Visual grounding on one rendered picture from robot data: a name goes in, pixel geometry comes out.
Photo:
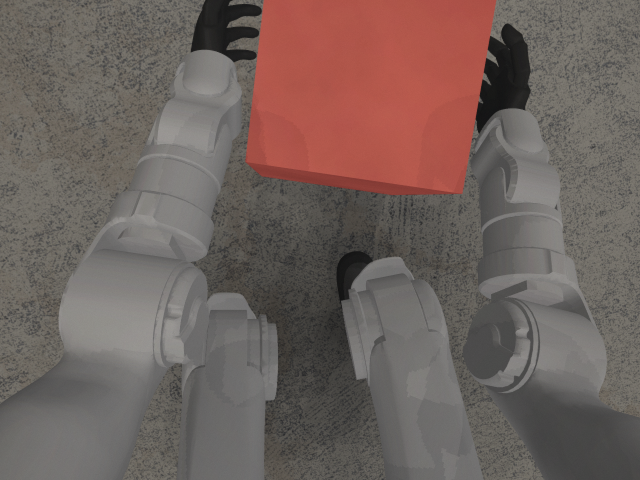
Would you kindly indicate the right robot thigh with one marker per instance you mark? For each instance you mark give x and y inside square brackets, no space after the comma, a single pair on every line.
[423,426]

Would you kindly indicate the right robot upper arm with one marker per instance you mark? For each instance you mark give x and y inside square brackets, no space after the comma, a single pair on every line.
[544,367]

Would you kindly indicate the right robot forearm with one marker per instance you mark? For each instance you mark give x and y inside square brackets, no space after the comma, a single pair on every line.
[521,220]

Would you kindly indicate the carton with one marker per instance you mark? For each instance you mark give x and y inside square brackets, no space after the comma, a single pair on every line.
[371,95]

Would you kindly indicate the left robot upper arm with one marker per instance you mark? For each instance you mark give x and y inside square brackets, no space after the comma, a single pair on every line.
[126,319]

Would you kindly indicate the robot right hand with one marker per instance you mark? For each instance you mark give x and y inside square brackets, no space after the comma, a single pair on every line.
[509,82]

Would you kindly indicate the robot left hand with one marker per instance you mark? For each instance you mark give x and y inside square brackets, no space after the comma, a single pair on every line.
[211,32]

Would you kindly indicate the robot left shin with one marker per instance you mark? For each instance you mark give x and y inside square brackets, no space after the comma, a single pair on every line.
[217,301]

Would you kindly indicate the left robot forearm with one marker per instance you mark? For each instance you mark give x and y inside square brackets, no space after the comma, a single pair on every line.
[167,209]

